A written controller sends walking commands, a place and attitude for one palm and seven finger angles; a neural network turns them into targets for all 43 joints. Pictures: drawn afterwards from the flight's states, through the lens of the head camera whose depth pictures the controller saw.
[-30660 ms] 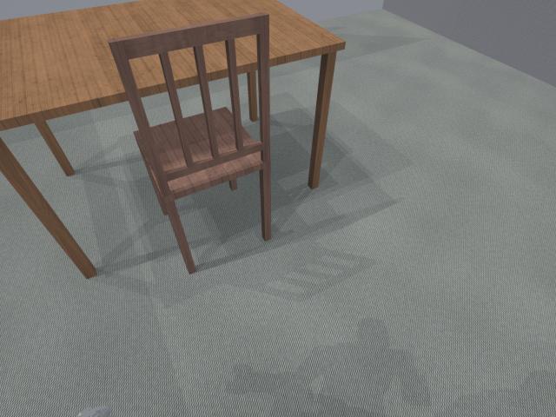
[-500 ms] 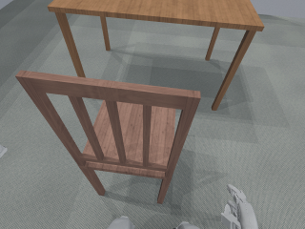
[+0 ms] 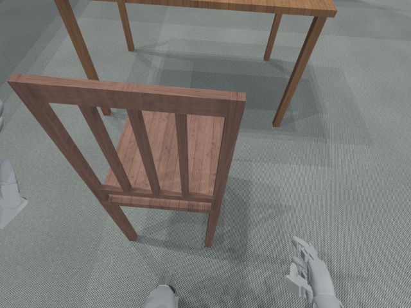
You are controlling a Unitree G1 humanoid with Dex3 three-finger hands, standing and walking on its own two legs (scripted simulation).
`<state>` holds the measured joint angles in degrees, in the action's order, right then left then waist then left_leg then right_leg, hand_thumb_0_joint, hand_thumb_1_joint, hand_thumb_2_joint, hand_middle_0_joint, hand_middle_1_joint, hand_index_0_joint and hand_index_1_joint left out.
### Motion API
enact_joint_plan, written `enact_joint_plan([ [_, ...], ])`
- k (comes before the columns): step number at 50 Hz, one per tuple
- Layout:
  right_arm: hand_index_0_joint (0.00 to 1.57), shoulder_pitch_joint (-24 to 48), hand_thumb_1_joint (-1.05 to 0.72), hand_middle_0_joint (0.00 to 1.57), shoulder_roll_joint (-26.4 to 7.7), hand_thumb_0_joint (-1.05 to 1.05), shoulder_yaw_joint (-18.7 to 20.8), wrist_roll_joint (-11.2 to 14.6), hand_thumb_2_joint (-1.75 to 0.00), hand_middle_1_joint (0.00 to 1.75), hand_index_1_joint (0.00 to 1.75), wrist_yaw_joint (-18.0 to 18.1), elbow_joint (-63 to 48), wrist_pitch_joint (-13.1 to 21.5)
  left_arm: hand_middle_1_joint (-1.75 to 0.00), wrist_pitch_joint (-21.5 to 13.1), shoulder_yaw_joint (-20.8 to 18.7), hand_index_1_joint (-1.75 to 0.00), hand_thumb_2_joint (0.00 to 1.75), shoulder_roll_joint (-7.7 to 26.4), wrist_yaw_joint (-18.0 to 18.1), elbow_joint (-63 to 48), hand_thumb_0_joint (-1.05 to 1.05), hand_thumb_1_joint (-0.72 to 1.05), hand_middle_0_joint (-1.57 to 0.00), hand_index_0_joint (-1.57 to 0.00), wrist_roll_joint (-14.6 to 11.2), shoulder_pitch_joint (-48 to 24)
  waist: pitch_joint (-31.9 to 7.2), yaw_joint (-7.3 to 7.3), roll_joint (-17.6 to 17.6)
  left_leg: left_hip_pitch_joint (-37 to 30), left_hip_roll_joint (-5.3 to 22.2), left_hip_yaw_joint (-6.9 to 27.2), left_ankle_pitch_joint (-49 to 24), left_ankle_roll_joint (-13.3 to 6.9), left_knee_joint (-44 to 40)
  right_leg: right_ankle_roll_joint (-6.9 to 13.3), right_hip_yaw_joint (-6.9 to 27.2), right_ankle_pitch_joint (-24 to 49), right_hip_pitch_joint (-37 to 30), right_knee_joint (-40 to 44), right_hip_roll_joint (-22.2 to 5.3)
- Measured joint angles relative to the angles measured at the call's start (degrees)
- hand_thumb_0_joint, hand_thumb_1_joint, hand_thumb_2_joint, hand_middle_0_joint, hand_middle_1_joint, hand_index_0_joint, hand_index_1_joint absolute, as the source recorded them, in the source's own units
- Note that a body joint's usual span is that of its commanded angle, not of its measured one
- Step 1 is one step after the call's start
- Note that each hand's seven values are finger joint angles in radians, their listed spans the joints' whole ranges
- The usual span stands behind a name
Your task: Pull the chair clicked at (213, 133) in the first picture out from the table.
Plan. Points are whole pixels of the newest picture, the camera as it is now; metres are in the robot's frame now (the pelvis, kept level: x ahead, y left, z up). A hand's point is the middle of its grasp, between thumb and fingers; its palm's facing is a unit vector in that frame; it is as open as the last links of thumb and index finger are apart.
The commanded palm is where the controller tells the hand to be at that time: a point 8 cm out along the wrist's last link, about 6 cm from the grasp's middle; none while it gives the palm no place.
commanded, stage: step back with the hand held close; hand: left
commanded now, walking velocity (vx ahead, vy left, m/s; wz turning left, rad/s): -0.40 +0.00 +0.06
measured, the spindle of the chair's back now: (147, 159) +0.42 +0.18 -0.03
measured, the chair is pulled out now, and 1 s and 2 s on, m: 0.60 0.60 0.60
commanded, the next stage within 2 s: stop stepping back and stand still in 0.10 s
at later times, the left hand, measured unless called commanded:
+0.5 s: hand out of the picture +0.07 +0.23 +0.19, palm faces +0.46 -0.77 -0.45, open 7.4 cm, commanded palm +0.03 +0.27 +0.18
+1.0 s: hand out of the picture +0.04 +0.24 +0.17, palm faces +0.48 -0.77 -0.42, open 7.4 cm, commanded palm none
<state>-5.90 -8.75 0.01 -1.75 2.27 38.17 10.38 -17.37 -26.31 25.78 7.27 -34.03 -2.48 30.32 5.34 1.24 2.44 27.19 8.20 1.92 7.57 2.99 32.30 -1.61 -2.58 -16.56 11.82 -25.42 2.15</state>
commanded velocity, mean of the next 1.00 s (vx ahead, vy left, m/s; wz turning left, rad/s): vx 0.06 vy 0.01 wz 0.01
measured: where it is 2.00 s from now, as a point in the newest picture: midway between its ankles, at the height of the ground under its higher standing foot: outside the picture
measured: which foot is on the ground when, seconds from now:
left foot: down 0.00-0.02, up 0.04-0.18, down 0.20-0.42, up 0.44-0.58, down 0.60-1.00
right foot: down 0.00-0.62, up 0.64-0.80, down 0.82-1.00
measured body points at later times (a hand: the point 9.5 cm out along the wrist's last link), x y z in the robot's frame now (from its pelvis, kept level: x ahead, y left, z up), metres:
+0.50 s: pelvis -0.11 -0.03 +0.00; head -0.13 -0.03 +0.45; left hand +0.04 +0.27 +0.21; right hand +0.04 -0.27 -0.08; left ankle -0.08 +0.10 -0.70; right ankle -0.05 -0.14 -0.73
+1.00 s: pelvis -0.14 -0.03 +0.00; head -0.16 -0.03 +0.45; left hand +0.01 +0.28 +0.20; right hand -0.01 -0.27 -0.09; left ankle -0.12 +0.08 -0.73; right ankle -0.16 -0.14 -0.73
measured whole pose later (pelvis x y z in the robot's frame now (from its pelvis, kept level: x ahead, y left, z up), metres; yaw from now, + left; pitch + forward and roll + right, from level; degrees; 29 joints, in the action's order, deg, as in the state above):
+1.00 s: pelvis -0.14 -0.03 +0.00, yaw +1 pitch -2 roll -1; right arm -15.6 -12.0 0.6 0.8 2.7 39.3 6.3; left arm -12.5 -22.9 20.9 9.1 -24.4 -2.2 30.4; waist -0.9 0.1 1.7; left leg 14.2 0.5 0.3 14.1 -1.8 29.3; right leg 1.2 -4.4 -16.8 9.9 -28.2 0.4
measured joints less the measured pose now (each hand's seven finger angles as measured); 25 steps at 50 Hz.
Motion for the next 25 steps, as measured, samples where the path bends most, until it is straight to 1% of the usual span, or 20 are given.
enact_joint_plan([
  [1, 0.20, 0.0, -0.90, 0.20, -0.2, 0.01, 0.1, 0.3, -0.89, 0.30, 0.30, -0.1, -0.3, -0.5, -0.30, -0.1, 0.0, -0.30, 0.90, 0.6, -0.5, -0.2, 0.02, 0.89, -0.21, -0.21, -0.1, 0.3, 0.3, -0.37, 0.8, 0.3, 0.5, 0.6, -0.7, -0.2, -0.1, 0.4, -0.4, 1.2, 0.2, 0.1, 0.7],
  [2, 0.20, -0.2, -0.90, 0.21, -0.5, 0.01, 0.3, 0.8, -0.89, 0.30, 0.30, -0.2, -0.6, -1.1, -0.30, -0.3, 0.0, -0.30, 0.90, 1.2, -0.9, -0.4, 0.02, 0.89, -0.21, -0.21, -0.2, 1.2, 0.2, -0.55, 0.9, 0.7, 0.1, 1.0, 0.1, -0.4, 1.4, 0.8, -0.4, 1.5, 1.0, -0.7, 0.7],
  [3, 0.20, -0.7, -0.90, 0.21, -0.7, 0.01, 0.6, 1.3, -0.89, 0.30, 0.30, -0.1, -0.6, -1.8, -0.30, -0.6, -0.1, -0.30, 0.90, 1.5, -1.1, -0.4, 0.02, 0.89, -0.21, -0.21, -0.4, 2.5, -0.5, -0.65, 0.5, 1.1, -1.3, 1.3, 3.6, -0.5, 4.8, 1.1, 0.1, 1.4, 1.9, -1.7, 0.2],
  [5, 0.20, -2.0, -0.90, 0.21, -1.3, 0.01, 1.5, 1.7, -0.89, 0.30, 0.30, 0.5, -0.4, -3.4, -0.30, -0.3, -0.1, -0.30, 0.90, 1.5, -0.7, 0.2, 0.02, 0.88, -0.22, -0.21, -0.3, 5.2, -2.9, -1.11, -0.8, 1.1, -5.0, 1.3, 11.3, -0.7, 12.2, 1.3, 1.2, 1.2, 3.4, -2.6, -1.4],
  [6, 0.20, -2.6, -0.90, 0.21, -1.8, 0.01, 1.8, 1.8, -0.89, 0.30, 0.30, 1.0, -0.3, -4.1, -0.30, 0.1, -0.2, -0.30, 0.90, 1.2, -0.3, 0.8, 0.01, 0.88, -0.22, -0.22, -0.1, 6.1, -3.9, -1.47, -1.3, 0.2, -6.4, 0.9, 13.4, -0.7, 13.4, 1.2, 1.5, 1.4, 3.8, -2.7, -2.2],
  [7, 0.20, -3.2, -0.90, 0.21, -2.3, 0.01, 1.9, 1.9, -0.89, 0.30, 0.30, 1.6, -0.2, -4.6, -0.30, 0.6, -0.4, -0.30, 0.90, 1.0, 0.2, 1.5, 0.01, 0.88, -0.22, -0.22, 0.1, 6.6, -4.7, -1.88, -1.7, -1.3, -7.2, 0.4, 14.2, -0.8, 12.2, 1.0, 1.7, 1.7, 4.2, -2.7, -2.8],
  [8, 0.20, -3.6, -0.90, 0.20, -2.8, 0.01, 2.1, 2.1, -0.89, 0.30, 0.30, 2.2, -0.3, -4.9, -0.30, 1.0, -0.6, -0.30, 0.90, 0.9, 0.7, 2.3, 0.01, 0.88, -0.22, -0.22, 0.2, 6.6, -5.2, -2.31, -1.9, -3.5, -7.7, 0.0, 12.9, -1.0, 8.6, 0.7, 1.7, 1.9, 4.7, -3.0, -3.2],
  [9, 0.20, -4.0, -0.90, 0.20, -3.4, 0.01, 2.2, 2.2, -0.89, 0.30, 0.30, 2.7, -0.6, -5.1, -0.30, 1.4, -0.7, -0.30, 0.90, 0.8, 1.2, 2.9, 0.01, 0.88, -0.22, -0.22, 0.2, 6.3, -5.3, -2.68, -1.8, -5.9, -7.5, -0.4, 8.0, -1.3, 3.4, 0.5, 1.3, 1.8, 5.3, -3.8, -3.3],
  [10, 0.20, -4.3, -0.90, 0.20, -4.0, 0.01, 2.5, 2.2, -0.89, 0.30, 0.30, 3.1, -0.8, -5.1, -0.30, 1.7, -0.8, -0.30, 0.90, 0.9, 1.6, 3.3, 0.01, 0.88, -0.22, -0.22, 0.0, 5.6, -5.3, -2.98, -1.5, -7.6, -7.1, -0.3, 4.6, -2.4, -0.5, 0.3, 0.6, 1.5, 6.2, -5.1, -3.2],
  [11, 0.20, -4.1, -0.90, 0.20, -3.6, 0.01, 3.0, 2.4, -0.89, 0.30, 0.30, 3.2, -0.5, -5.1, -0.30, 1.9, -1.0, -0.30, 0.90, 1.3, 1.7, 4.0, 0.01, 0.88, -0.22, -0.22, -0.3, 4.5, -4.6, -2.81, -2.8, -7.8, -7.9, -0.6, 4.7, -3.0, -1.4, 0.3, 0.9, 1.2, 7.1, -6.7, -4.0],
  [13, 0.20, -3.9, -0.90, 0.20, -2.8, 0.01, 3.1, 2.2, -0.89, 0.30, 0.30, 2.8, -0.4, -4.8, -0.30, 2.8, -1.0, -0.30, 0.90, 1.0, 1.7, 5.1, 0.01, 0.89, -0.22, -0.21, -1.1, 3.8, -3.9, -1.96, -5.0, -7.8, -8.4, -1.6, 4.8, -2.9, -2.0, 0.4, 2.1, -4.5, 9.0, -10.6, -4.3],
  [14, 0.20, -4.1, -0.90, 0.20, -2.6, 0.01, 2.9, 2.0, -0.89, 0.30, 0.30, 2.6, -0.7, -4.5, -0.30, 3.7, -0.5, -0.30, 0.90, 0.5, 1.8, 5.1, 0.01, 0.89, -0.21, -0.21, -1.2, 3.9, -3.8, -1.86, -5.1, -7.6, -8.1, -1.6, 4.5, -2.7, -2.1, 0.2, 2.2, -6.9, 9.2, -11.9, -3.9],
  [15, 0.20, -4.5, -0.90, 0.20, -2.5, 0.01, 2.6, 1.9, -0.89, 0.30, 0.30, 2.3, -1.3, -3.9, -0.30, 4.6, 0.2, -0.30, 0.90, -0.2, 1.8, 4.7, 0.02, 0.89, -0.21, -0.21, -1.2, 4.1, -3.6, -1.87, -4.8, -7.4, -7.6, -1.3, 4.1, -2.4, -2.1, 0.2, 1.9, -7.3, 8.7, -11.7, -3.6],
  [16, 0.20, -4.9, -0.90, 0.20, -2.5, 0.01, 2.3, 2.0, -0.89, 0.30, 0.30, 2.0, -1.8, -3.4, -0.30, 5.3, 0.9, -0.30, 0.90, -0.6, 1.8, 4.0, 0.02, 0.89, -0.21, -0.21, -1.2, 4.3, -3.5, -1.85, -4.5, -7.1, -7.3, -0.9, 3.7, -2.1, -1.9, 0.1, 1.5, -6.2, 7.4, -9.9, -3.4],
  [18, 0.20, -5.5, -0.90, 0.20, -2.5, 0.01, 1.4, 2.4, -0.89, 0.30, 0.30, 1.5, -2.3, -2.6, -0.30, 5.7, 2.3, -0.30, 0.90, -1.3, 1.8, 2.5, 0.02, 0.89, -0.21, -0.21, -0.8, 4.5, -2.6, -1.60, -3.3, -6.8, -6.0, 0.1, 3.5, -1.5, -0.6, 0.3, -0.1, 1.3, 5.5, -5.9, -2.5],
  [19, 0.20, -5.8, -0.90, 0.20, -2.4, 0.01, 1.0, 2.5, -0.89, 0.30, 0.30, 1.5, -2.3, -2.6, -0.30, 5.7, 2.7, -0.30, 0.90, -1.3, 1.8, 2.0, 0.02, 0.89, -0.21, -0.21, -0.5, 4.6, -2.5, -1.58, -2.9, -6.7, -5.5, 0.6, 4.8, -1.5, 0.4, 0.7, -0.7, 3.2, 4.9, -5.3, -2.1],
  [20, 0.20, -6.3, -0.90, 0.20, -2.2, 0.01, 0.8, 2.6, -0.89, 0.30, 0.30, 1.5, -2.3, -2.7, -0.30, 5.6, 3.1, -0.30, 0.90, -1.2, 1.8, 1.9, 0.02, 0.89, -0.21, -0.21, 0.0, 4.5, -2.8, -1.48, -2.8, -6.3, -5.4, 0.9, 7.7, -1.6, 1.6, 1.5, -1.0, 3.0, 4.8, -5.2, -1.8],
  [22, 0.20, -7.5, -0.90, 0.20, -2.2, 0.01, 0.5, 2.3, -0.89, 0.30, 0.30, 1.6, -2.2, -3.2, -0.30, 5.3, 3.4, -0.30, 0.90, -1.3, 2.1, 2.2, 0.02, 0.89, -0.22, -0.21, 0.6, 4.1, -4.1, -0.94, -2.7, -4.8, -6.1, 1.5, 14.3, -2.0, 5.4, 2.8, -1.0, 2.2, 5.2, -5.1, -1.8],
  [24, 0.20, -8.1, -0.90, 0.20, -2.8, 0.01, 0.3, 2.0, -0.89, 0.30, 0.30, 1.4, -1.3, -4.0, -0.30, 5.2, 3.1, -0.30, 0.90, -1.8, 2.3, 3.5, 0.02, 0.88, -0.22, -0.21, 0.7, 3.2, -5.6, -0.37, -3.0, -3.8, -7.8, 0.7, 15.8, -2.4, 12.4, 3.3, -0.3, 3.5, 5.8, -4.9, -2.5],
  [25, 0.20, -8.4, -0.90, 0.20, -3.1, 0.01, 0.3, 2.0, -0.89, 0.30, 0.30, 1.4, -0.7, -4.4, -0.30, 5.2, 3.0, -0.30, 0.90, -2.1, 2.4, 4.6, 0.02, 0.88, -0.22, -0.21, 0.6, 2.4, -6.4, -0.31, -3.1, -4.3, -8.4, -0.2, 16.0, -2.8, 14.3, 3.2, -0.2, 3.8, 6.0, -4.8, -3.1],
])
